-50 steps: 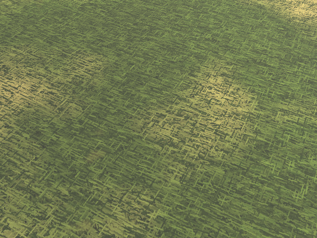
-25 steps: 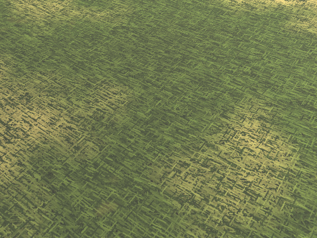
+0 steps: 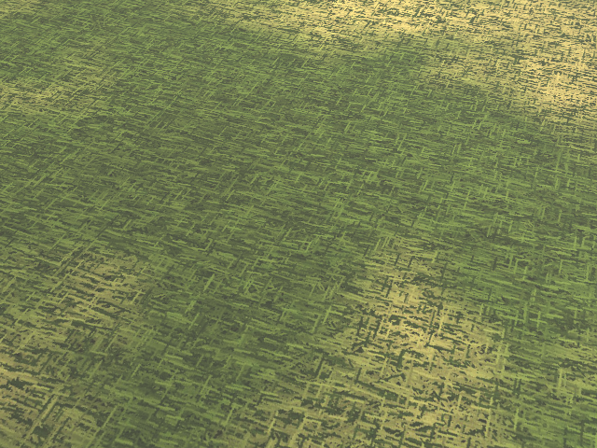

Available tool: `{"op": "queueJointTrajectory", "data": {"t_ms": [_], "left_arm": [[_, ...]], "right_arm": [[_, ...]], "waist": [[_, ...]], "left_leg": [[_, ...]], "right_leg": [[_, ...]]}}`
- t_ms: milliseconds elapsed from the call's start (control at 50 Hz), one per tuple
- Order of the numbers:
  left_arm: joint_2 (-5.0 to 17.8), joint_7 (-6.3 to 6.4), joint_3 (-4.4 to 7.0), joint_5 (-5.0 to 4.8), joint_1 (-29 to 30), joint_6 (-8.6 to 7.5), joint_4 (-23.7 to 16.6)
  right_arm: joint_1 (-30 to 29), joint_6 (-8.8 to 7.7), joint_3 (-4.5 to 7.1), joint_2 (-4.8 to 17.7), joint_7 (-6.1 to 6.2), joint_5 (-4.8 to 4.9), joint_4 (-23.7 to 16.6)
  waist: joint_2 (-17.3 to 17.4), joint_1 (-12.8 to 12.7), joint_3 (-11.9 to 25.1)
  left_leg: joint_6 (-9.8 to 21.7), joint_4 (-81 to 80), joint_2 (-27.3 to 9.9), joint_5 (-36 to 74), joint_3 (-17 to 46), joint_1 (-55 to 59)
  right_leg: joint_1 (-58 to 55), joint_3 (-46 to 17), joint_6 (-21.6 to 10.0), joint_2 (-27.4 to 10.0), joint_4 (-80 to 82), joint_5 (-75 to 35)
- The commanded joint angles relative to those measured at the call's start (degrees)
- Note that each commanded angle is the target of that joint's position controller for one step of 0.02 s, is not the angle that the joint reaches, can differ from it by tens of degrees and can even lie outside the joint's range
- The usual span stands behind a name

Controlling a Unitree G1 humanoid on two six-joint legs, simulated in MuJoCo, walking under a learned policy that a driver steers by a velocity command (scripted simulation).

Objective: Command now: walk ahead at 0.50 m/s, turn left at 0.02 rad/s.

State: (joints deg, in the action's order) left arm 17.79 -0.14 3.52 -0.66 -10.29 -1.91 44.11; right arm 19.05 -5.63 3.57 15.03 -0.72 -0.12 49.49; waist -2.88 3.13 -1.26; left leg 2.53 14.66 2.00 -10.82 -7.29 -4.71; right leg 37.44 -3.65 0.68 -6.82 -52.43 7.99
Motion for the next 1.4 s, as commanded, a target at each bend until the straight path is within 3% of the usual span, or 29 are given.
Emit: {"op": "queueJointTrajectory", "data": {"t_ms": [20,120,180,200,220,240,260,280,360,500,640,680,720,740,760,780,800,820,860,960,1100,1180,1220,1240,1260,1280,1300,1340,1400], "left_arm": [[0.1,-0.84,-0.72,0.49,4.3,-1.52,-4.3],[2.5,-2.00,-0.42,-0.27,10.9,-2.77,-6.5],[5.7,-1.81,1.15,-0.14,3.4,-3.45,-4.4],[8.6,-1.20,2.65,0.23,-5.1,-3.51,-2.0],[13.2,-0.43,3.82,1.02,-14.2,-3.15,-0.9],[15.1,-0.80,3.92,1.66,-14.1,-2.70,-0.5],[9.0,-0.94,2.45,1.22,-11.5,-2.84,-1.3],[6.2,-0.87,1.60,0.66,-8.0,-3.12,-1.5],[2.0,-0.88,0.93,1.53,-0.2,-4.31,-0.4],[5.8,0.64,2.49,1.45,-1.7,-4.32,2.4],[8.9,1.06,3.77,-0.51,-5.6,-2.14,4.7],[10.6,1.18,4.27,-1.13,-4.5,-1.36,4.5],[10.4,1.22,4.05,-1.68,-2.9,-0.50,3.9],[7.5,1.32,2.87,0.17,-4.0,-0.81,2.9],[-0.8,0.73,0.30,1.99,-8.4,-2.45,-0.5],[4.3,0.14,0.93,-0.49,-1.5,-4.65,-1.1],[6.6,-0.16,1.59,-2.43,3.0,-5.87,-2.6],[6.0,0.25,1.44,-1.51,2.8,-6.48,-2.0],[6.6,0.59,2.17,0.62,0.9,-5.82,-0.7],[3.7,0.66,1.62,1.50,6.0,-3.67,-2.7],[1.9,-1.48,0.36,1.22,15.8,-4.99,-5.5],[4.3,-2.21,1.01,1.72,11.9,-5.84,-4.5],[7.2,-1.83,1.85,2.96,2.5,-6.43,-2.1],[10.3,-1.62,2.21,4.17,-2.6,-6.35,-1.6],[7.3,-1.97,1.62,2.86,-5.9,-5.10,0.0],[5.0,-2.27,1.04,0.69,-5.8,-4.10,0.1],[4.0,-1.98,0.60,0.28,-1.0,-3.30,-0.6],[1.2,-1.60,-0.87,1.31,6.7,-2.26,-1.2],[2.6,-1.33,-0.44,2.40,9.5,-1.38,0.0]], "right_arm": [[-3.4,-0.32,1.85,9.4,0.42,0.94,-3.1],[1.8,1.14,2.59,11.6,0.83,1.92,0.1],[0.3,2.02,2.63,11.6,1.19,1.91,0.6],[0.8,2.03,1.78,9.2,1.19,1.33,0.4],[2.0,2.01,0.10,4.6,1.17,-0.53,-1.4],[8.6,1.10,-0.90,0.3,1.03,1.38,-2.1],[5.3,0.84,0.77,7.2,1.07,2.82,-1.2],[1.0,0.82,1.55,9.2,1.11,3.31,-2.4],[-0.4,2.84,1.81,5.5,1.34,2.22,-2.4],[-8.7,4.05,1.08,3.2,-0.04,1.45,-6.5],[-18.4,4.21,0.75,3.9,-2.20,1.34,-11.3],[-15.8,4.53,1.74,5.7,-2.36,1.28,-11.7],[-1.3,4.88,4.65,10.3,-1.76,1.67,-8.0],[7.5,5.50,6.82,15.9,-0.49,1.98,-5.7],[4.1,4.64,7.04,21.3,-0.42,2.20,-6.8],[4.8,3.43,5.36,15.9,-1.04,1.63,-8.6],[2.7,2.35,4.40,12.8,-1.28,1.11,-8.1],[-0.6,1.85,3.85,11.1,-1.24,1.27,-8.5],[-6.6,1.74,2.68,7.8,-0.67,0.54,-10.2],[-3.4,1.39,3.23,10.5,1.20,0.89,-9.4],[2.7,2.10,2.41,8.9,2.01,0.79,-5.4],[2.6,3.33,2.24,8.7,2.68,0.28,-4.6],[0.3,3.42,1.70,7.7,2.60,0.03,-5.9],[5.6,3.03,0.68,5.0,2.38,-0.62,-6.1],[14.0,2.98,0.03,3.8,2.03,0.42,-3.4],[11.9,3.58,1.23,9.5,1.85,1.24,-2.8],[5.0,4.54,1.76,10.7,2.13,1.72,-4.4],[-0.1,6.70,1.70,8.7,2.87,0.64,-5.5],[2.3,7.63,0.50,3.7,3.49,0.06,-4.2]], "waist": [[4.9,-1.4,-2.7],[6.3,-0.3,-2.9],[7.6,-5.6,1.3],[6.4,-9.1,7.4],[-3.2,-11.5,17.4],[-17.9,-7.7,22.6],[-9.2,-9.1,16.6],[-6.7,-8.5,9.5],[-4.0,-3.4,2.3],[-0.4,-4.1,-1.7],[0.2,-6.4,-4.6],[-1.4,-3.8,-1.6],[-0.2,4.5,6.3],[7.4,7.2,10.9],[20.3,-0.8,15.7],[11.3,3.6,18.7],[8.7,3.5,10.9],[4.8,1.0,7.5],[5.5,-3.1,4.5],[4.8,-2.7,1.3],[7.4,2.0,-1.3],[9.0,-0.3,1.8],[6.9,-5.2,8.6],[-2.4,-4.6,17.6],[-12.4,-4.3,26.4],[-5.8,-5.4,25.0],[-2.2,-5.5,16.3],[-0.2,-2.6,6.7],[-5.6,-0.5,5.1]], "left_leg": [[9.7,-8.3,-13.6,13.4,9.3,-3.2],[8.2,-3.6,-16.4,11.4,12.8,2.2],[5.6,5.7,-15.3,18.5,13.2,2.0],[3.7,16.6,-11.8,18.6,10.8,-2.4],[1.0,35.9,-6.8,0.4,7.4,-13.4],[-1.1,51.7,0.5,-24.0,10.0,-31.4],[-1.0,58.0,-2.8,-22.4,15.0,-36.4],[-0.3,58.3,-5.1,-17.1,14.1,-38.7],[-1.1,52.2,-10.4,-5.4,13.5,-30.5],[-2.3,35.1,-10.3,8.7,11.5,-33.8],[0.8,22.8,-7.9,6.4,5.4,-32.8],[3.0,22.4,-4.4,0.8,2.1,-26.4],[6.6,18.1,1.1,2.0,-0.2,-6.2],[10.1,15.9,-5.2,1.1,12.3,10.5],[20.8,8.1,-18.1,-11.6,45.7,25.3],[20.7,0.1,-20.8,-17.4,54.0,25.8],[18.0,-0.7,-19.8,-12.4,46.4,20.6],[16.0,0.1,-17.3,-6.3,39.6,13.1],[14.0,-1.2,-13.3,3.8,30.9,1.4],[13.4,-3.4,-10.0,13.7,23.9,-5.6],[8.4,0.4,-8.2,16.9,19.7,-4.8],[6.5,10.6,-10.3,28.7,22.9,3.3],[3.1,23.6,-5.6,32.5,20.8,0.5],[-0.2,39.4,-0.9,10.9,19.9,-12.8],[-3.5,54.2,4.7,-29.7,18.1,-22.6],[-4.0,58.5,2.0,-29.7,20.9,-25.4],[-5.0,59.1,0.1,-25.8,18.6,-28.2],[-5.8,50.8,-4.1,-20.5,15.5,-24.9],[-6.3,33.8,-4.3,-17.2,10.8,-12.9]], "right_leg": [[-1.5,1.9,0.5,-0.1,11.5,-7.8],[-5.0,1.4,-0.3,2.4,21.6,-7.5],[-18.2,3.0,-2.8,4.6,25.5,-4.1],[-31.4,2.3,-4.6,3.4,24.5,-4.8],[-47.6,-10.4,-7.6,-8.7,23.1,-4.7],[-58.5,-35.1,-15.3,-18.1,32.6,10.2],[-53.3,-33.5,-13.7,-16.2,35.8,17.5],[-46.9,-24.4,-11.6,-14.6,36.5,16.4],[-31.3,-6.6,-9.9,-9.0,42.4,-0.9],[-32.0,7.5,-10.5,-8.5,46.2,-9.2],[-41.4,14.4,-8.4,-10.9,42.4,-16.1],[-43.2,16.2,-7.1,-10.8,34.7,-34.2],[-37.7,18.9,-4.4,-7.6,14.1,-41.9],[-23.1,19.2,-1.2,-4.7,-4.6,-21.6],[1.1,11.0,2.0,7.4,-22.4,26.3],[7.1,-0.5,0.7,7.0,-27.0,26.4],[11.2,-0.3,-1.0,4.6,-25.3,20.3],[8.3,-0.7,-1.8,2.0,-20.6,15.3],[0.0,-1.5,-1.1,-0.8,-12.9,9.6],[-1.0,0.4,2.9,1.4,2.3,-1.1],[-7.7,2.3,1.1,5.5,23.1,-19.3],[-10.9,2.3,-2.3,7.1,26.2,-12.4],[-27.0,1.3,-5.8,4.0,28.0,-30.6],[-47.2,-9.6,-12.8,-7.8,21.8,-52.2],[-58.0,-24.2,-21.5,-18.1,22.6,-55.6],[-54.2,-26.3,-20.4,-16.6,25.5,-37.9],[-45.9,-21.6,-17.8,-14.1,28.5,-26.5],[-29.2,-14.6,-14.7,-9.5,34.1,-13.7],[-18.5,-6.2,-12.7,-3.9,37.1,-13.8]]}}
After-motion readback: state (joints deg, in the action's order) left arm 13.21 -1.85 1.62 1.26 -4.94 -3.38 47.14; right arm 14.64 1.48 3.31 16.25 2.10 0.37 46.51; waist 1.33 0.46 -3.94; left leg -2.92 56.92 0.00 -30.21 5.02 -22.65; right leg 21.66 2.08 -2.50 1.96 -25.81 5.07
